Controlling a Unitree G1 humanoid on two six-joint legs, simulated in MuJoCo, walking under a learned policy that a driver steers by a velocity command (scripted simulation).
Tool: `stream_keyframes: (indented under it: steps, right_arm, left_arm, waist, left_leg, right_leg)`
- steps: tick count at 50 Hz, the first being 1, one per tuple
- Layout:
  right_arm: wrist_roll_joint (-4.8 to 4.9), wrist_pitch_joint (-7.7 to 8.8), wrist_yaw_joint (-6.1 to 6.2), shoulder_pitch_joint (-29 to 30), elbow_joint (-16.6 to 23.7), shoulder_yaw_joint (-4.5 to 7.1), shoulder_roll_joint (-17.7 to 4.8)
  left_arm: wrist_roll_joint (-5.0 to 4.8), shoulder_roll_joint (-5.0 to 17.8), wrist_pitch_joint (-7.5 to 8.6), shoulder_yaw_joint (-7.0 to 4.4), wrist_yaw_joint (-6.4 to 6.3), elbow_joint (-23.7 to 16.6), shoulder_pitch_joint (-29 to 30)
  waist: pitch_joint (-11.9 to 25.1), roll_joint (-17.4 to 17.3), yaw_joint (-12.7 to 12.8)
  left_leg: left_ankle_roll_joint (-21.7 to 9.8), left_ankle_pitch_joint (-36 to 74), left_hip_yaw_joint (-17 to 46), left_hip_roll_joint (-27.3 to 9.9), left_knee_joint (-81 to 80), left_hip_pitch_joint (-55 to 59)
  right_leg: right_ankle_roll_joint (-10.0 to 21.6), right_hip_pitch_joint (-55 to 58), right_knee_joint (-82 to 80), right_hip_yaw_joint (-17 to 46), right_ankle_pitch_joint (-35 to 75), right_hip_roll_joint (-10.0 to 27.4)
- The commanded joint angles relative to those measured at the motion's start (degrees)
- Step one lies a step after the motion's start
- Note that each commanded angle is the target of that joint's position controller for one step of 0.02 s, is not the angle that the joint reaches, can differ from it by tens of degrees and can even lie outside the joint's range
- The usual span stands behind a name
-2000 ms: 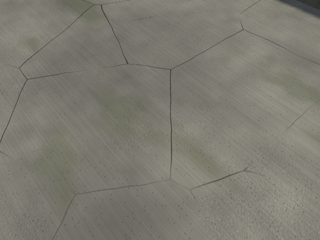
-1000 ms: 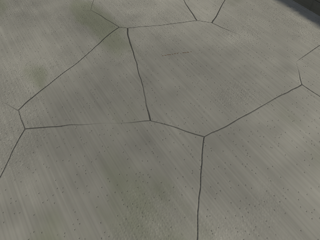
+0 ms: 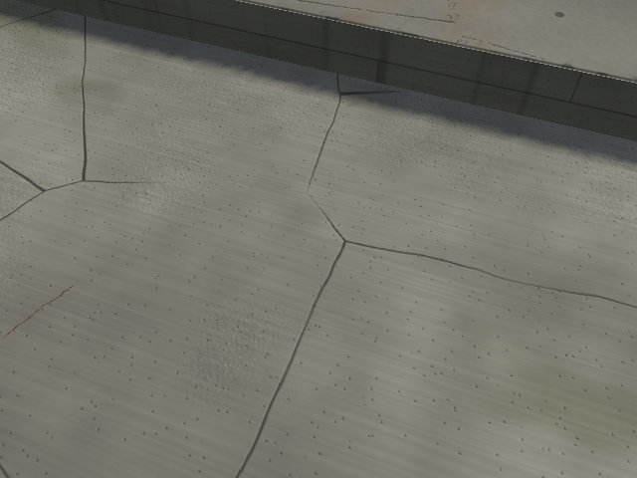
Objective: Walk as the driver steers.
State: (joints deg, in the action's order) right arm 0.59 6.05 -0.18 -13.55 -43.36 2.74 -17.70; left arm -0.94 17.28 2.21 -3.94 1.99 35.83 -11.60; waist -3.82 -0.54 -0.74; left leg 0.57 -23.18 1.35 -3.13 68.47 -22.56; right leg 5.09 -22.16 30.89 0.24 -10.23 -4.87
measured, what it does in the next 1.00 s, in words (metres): walks ahead, turning right: left foot, then right foot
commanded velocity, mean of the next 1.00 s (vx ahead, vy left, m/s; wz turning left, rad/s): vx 0.50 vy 0.00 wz -0.60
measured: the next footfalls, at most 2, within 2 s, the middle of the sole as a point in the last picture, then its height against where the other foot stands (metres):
left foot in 0.34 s outside the picture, level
right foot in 0.86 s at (444, 420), level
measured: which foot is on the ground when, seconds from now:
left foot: up 0.00-0.32, down 0.34-0.86, up 0.88-1.00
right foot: down 0.00-0.36, up 0.38-0.84, down 0.86-1.00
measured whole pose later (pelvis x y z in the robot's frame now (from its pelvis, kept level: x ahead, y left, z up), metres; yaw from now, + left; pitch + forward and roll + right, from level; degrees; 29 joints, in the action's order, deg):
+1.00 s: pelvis +0.51 -0.11 +0.00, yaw -36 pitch +1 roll +0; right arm 0.5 6.0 -0.3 -11.8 -43.3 2.7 -18.0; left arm -0.8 17.1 2.2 -4.1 1.8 36.2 -13.0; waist -4.1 -1.2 -0.3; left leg 0.6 -21.5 1.7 -3.7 67.6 -24.0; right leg 5.3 -20.5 29.2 0.6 -9.7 -5.2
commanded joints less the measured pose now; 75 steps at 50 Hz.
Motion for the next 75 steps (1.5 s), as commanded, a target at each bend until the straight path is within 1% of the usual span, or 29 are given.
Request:
stream_keyframes:
  steps: [1,8,13,16,17,18,19,20,22,25,38,40,42,43,44,45,46,47,49,53,58,63,66,67,68,69,70,71,75]
  right_arm:
    - [-1.22,1.06,0.09,0.8,5.3,2.05,-7.9]
    - [-1.39,-0.10,-0.37,12.0,7.8,0.04,-2.6]
    - [-0.14,0.73,-1.29,15.5,9.2,1.13,-5.5]
    - [-0.21,1.32,-1.00,8.1,7.5,2.57,-7.2]
    - [-1.15,1.62,-0.59,1.6,6.9,3.39,-9.2]
    - [-2.30,1.39,-0.15,-5.5,6.2,4.49,-13.9]
    - [-1.13,0.63,-0.84,-8.5,4.4,4.73,-13.5]
    - [-0.53,0.37,-0.74,-5.6,5.5,3.44,-8.4]
    - [-1.13,-0.40,-0.35,-0.6,5.6,2.29,-5.2]
    - [-1.25,0.02,-0.05,1.3,4.4,1.85,-3.4]
    - [0.57,-1.64,0.46,-3.6,-1.5,3.86,-10.2]
    - [1.19,-2.33,0.68,-3.4,-1.6,4.39,-11.8]
    - [1.77,-3.16,1.11,-2.4,-1.4,4.62,-12.7]
    - [1.08,-3.06,1.39,-2.9,-0.9,3.83,-10.9]
    - [-1.96,-2.18,0.78,-7.2,2.4,1.16,-2.8]
    - [-0.71,0.00,0.16,-4.1,3.9,0.70,-4.4]
    - [1.62,1.27,-0.40,2.0,5.5,1.81,-8.6]
    - [1.66,2.03,-0.40,3.5,6.0,1.36,-7.9]
    - [-0.77,1.80,0.12,2.7,4.9,1.87,-8.3]
    - [-1.62,-0.32,-0.04,2.8,4.9,1.40,-5.8]
    - [-1.15,-0.24,-0.67,13.9,7.5,0.06,-2.9]
    - [-0.16,0.61,-1.45,16.3,8.8,1.22,-5.7]
    - [-0.36,1.24,-0.95,7.3,6.7,2.79,-7.7]
    - [-1.40,1.54,-0.50,-0.4,6.1,3.62,-10.3]
    - [-2.32,0.88,-0.40,-6.6,4.6,4.85,-15.5]
    - [-0.68,0.49,-0.91,-7.1,4.1,4.30,-11.8]
    - [-0.45,0.20,-0.65,-4.5,5.0,3.18,-7.5]
    - [-1.05,-0.27,-0.46,-1.7,5.2,2.61,-6.1]
    - [-1.24,-0.05,-0.06,1.0,3.5,1.86,-3.7]
  left_arm:
    - [0.89,6.8,1.17,-1.90,-0.76,-4.0,-0.9]
    - [-0.16,9.2,0.85,-2.64,-2.75,-0.5,-5.0]
    - [-0.77,8.9,0.28,-2.69,-2.98,1.8,-9.0]
    - [-0.42,7.3,-0.22,-2.35,-2.96,1.7,-7.9]
    - [-0.01,4.2,-0.06,-1.23,-2.73,1.1,-8.0]
    - [-0.33,0.4,0.25,-0.06,-2.76,-0.1,-13.3]
    - [-1.45,2.8,0.68,0.03,-2.86,-1.0,-16.1]
    - [-1.69,7.9,0.42,-1.26,-2.95,0.0,-12.3]
    - [-0.38,8.4,-0.15,-1.74,-2.89,-1.3,-4.9]
    - [-0.77,5.0,-0.95,-1.58,-2.22,-1.5,-5.0]
    - [-0.57,1.8,-0.42,-0.10,1.14,-6.6,11.1]
    - [-0.21,3.6,-0.67,-1.00,1.36,-7.0,9.7]
    - [-0.11,7.4,-1.15,-3.27,0.97,-4.5,-1.6]
    - [-0.36,11.0,-1.66,-5.25,0.02,-1.6,-12.0]
    - [-1.12,17.9,-1.64,-6.32,-0.95,-1.2,-12.9]
    - [-0.80,15.9,-0.45,-5.24,-0.58,-3.6,-13.6]
    - [-0.21,11.8,0.52,-3.95,-0.25,-2.7,-12.2]
    - [-0.24,10.2,1.05,-3.41,-0.27,-2.4,-9.8]
    - [0.37,7.1,1.30,-2.24,-0.56,-3.4,-3.0]
    - [0.41,8.0,1.58,-2.30,-1.73,-2.6,-2.2]
    - [-0.12,9.4,0.86,-2.73,-2.95,-0.2,-6.0]
    - [-0.69,8.7,0.30,-2.70,-3.12,2.0,-9.2]
    - [-0.32,6.6,-0.22,-2.12,-3.07,1.9,-8.2]
    - [0.36,3.1,-0.07,-0.81,-2.83,1.1,-8.3]
    - [-0.89,-0.4,0.41,0.34,-2.88,-0.4,-15.6]
    - [-1.68,4.7,0.64,-0.28,-3.08,0.2,-16.3]
    - [-1.49,8.7,0.34,-1.38,-3.12,0.3,-10.5]
    - [-0.69,9.2,-0.02,-1.65,-3.24,-0.4,-6.4]
    - [-0.73,4.7,-0.80,-1.33,-2.33,-1.3,-4.5]
  waist:
    - [7.4,3.1,-0.2]
    - [3.5,4.2,3.3]
    - [3.5,5.9,4.1]
    - [5.6,7.7,-0.2]
    - [11.3,5.1,-3.2]
    - [20.2,-7.3,-3.1]
    - [22.3,-19.3,-2.3]
    - [14.6,-10.9,-3.6]
    - [5.6,-4.4,-2.8]
    - [3.0,-6.9,-0.4]
    - [-1.3,-3.0,-4.0]
    - [0.7,-4.4,-1.9]
    - [7.4,-4.5,5.2]
    - [12.6,-1.7,10.1]
    - [16.4,14.7,4.9]
    - [26.9,12.6,6.7]
    - [19.7,7.6,8.3]
    - [13.8,5.1,6.4]
    - [8.5,2.5,1.5]
    - [5.7,2.4,-0.4]
    - [2.9,4.1,3.7]
    - [3.0,5.9,4.0]
    - [6.2,7.4,-0.8]
    - [13.2,2.8,-4.2]
    - [21.2,-14.2,-2.0]
    - [20.1,-15.5,-2.5]
    - [12.5,-9.0,-4.0]
    - [8.1,-5.2,-3.6]
    - [3.1,-6.7,-0.7]
  left_leg:
    - [0.7,5.1,3.7,-3.7,-3.7,-14.3]
    - [3.9,25.6,1.1,0.8,-30.0,-7.6]
    - [2.2,24.9,3.8,2.6,-38.8,-3.7]
    - [-1.1,19.3,2.4,2.9,-42.3,6.4]
    - [-4.0,18.1,6.5,-2.4,-41.6,18.0]
    - [-11.0,11.3,25.3,-15.5,-43.5,38.1]
    - [-15.8,-5.3,46.2,-22.3,-49.9,42.8]
    - [-13.7,-12.3,41.2,-20.0,-52.0,36.7]
    - [-10.6,0.4,24.8,-15.0,-53.2,23.5]
    - [-9.9,11.6,12.9,-11.2,-57.1,15.8]
    - [-8.3,31.0,-8.3,-12.8,-58.0,24.7]
    - [-7.2,48.3,-10.6,-13.1,-52.0,27.2]
    - [-5.4,62.1,-13.5,-11.4,-35.3,25.1]
    - [-3.2,53.2,-14.0,-9.4,-20.3,14.2]
    - [0.5,1.1,-12.9,-0.2,1.2,-12.1]
    - [0.9,-11.7,1.5,5.1,11.8,-20.6]
    - [-0.2,-6.1,4.2,1.8,11.6,-26.0]
    - [-1.1,-1.2,3.7,-0.5,6.8,-24.9]
    - [-0.3,4.0,4.0,-3.5,-1.8,-17.2]
    - [2.8,8.5,2.1,-2.9,-11.0,-12.4]
    - [4.0,26.7,1.4,1.2,-31.8,-6.9]
    - [1.9,24.0,4.1,2.6,-39.1,-3.6]
    - [-1.5,18.8,2.5,2.4,-42.6,9.1]
    - [-5.0,16.3,9.6,-5.4,-41.8,22.4]
    - [-14.5,4.5,35.0,-19.1,-46.7,41.7]
    - [-15.9,-10.7,47.0,-22.2,-51.1,42.0]
    - [-13.2,-11.8,38.6,-19.4,-52.4,35.7]
    - [-11.2,-4.4,29.6,-16.8,-52.6,28.8]
    - [-10.0,12.7,12.4,-11.1,-57.4,16.8]
  right_leg:
    - [12.4,15.8,-16.6,23.1,10.7,15.2]
    - [8.6,5.0,-16.8,14.1,8.9,9.2]
    - [6.6,10.7,-11.3,21.5,1.8,12.0]
    - [4.1,11.6,-3.8,23.5,4.1,10.6]
    - [2.1,8.1,7.2,20.4,2.8,7.4]
    - [-2.2,-7.5,26.6,12.4,-12.6,0.2]
    - [-3.7,-20.6,39.3,9.8,-24.9,0.7]
    - [-4.4,-24.2,44.3,11.0,-19.9,4.0]
    - [-4.8,-22.2,42.3,7.9,-12.0,7.5]
    - [-4.8,-17.1,37.2,6.4,-7.8,10.4]
    - [-2.9,-15.4,6.8,-1.4,8.0,9.3]
    - [-0.6,-10.4,5.2,-4.2,2.2,6.4]
    - [2.7,5.6,1.7,-6.9,1.3,1.6]
    - [5.2,22.8,0.0,-2.7,3.3,2.1]
    - [13.9,42.8,-1.9,26.0,-1.5,17.6]
    - [20.3,47.7,-12.0,49.0,-12.4,24.4]
    - [16.7,43.7,-14.0,41.4,-10.1,22.7]
    - [14.6,35.7,-14.0,34.1,-5.9,20.3]
    - [12.2,21.8,-15.3,25.2,5.9,16.2]
    - [12.6,10.7,-18.0,19.2,14.4,13.7]
    - [8.4,5.4,-17.3,15.0,6.4,9.3]
    - [6.6,11.3,-10.9,22.4,1.1,12.1]
    - [3.7,11.2,-1.8,23.2,4.6,9.6]
    - [1.6,5.9,12.4,19.2,0.5,6.2]
    - [-3.0,-13.3,32.2,10.5,-21.0,-2.1]
    - [-4.0,-22.7,41.8,10.6,-23.5,2.0]
    - [-4.5,-24.8,44.6,10.5,-18.1,4.4]
    - [-4.8,-23.3,43.9,8.3,-14.0,6.3]
    - [-4.8,-17.1,36.2,6.3,-7.9,10.4]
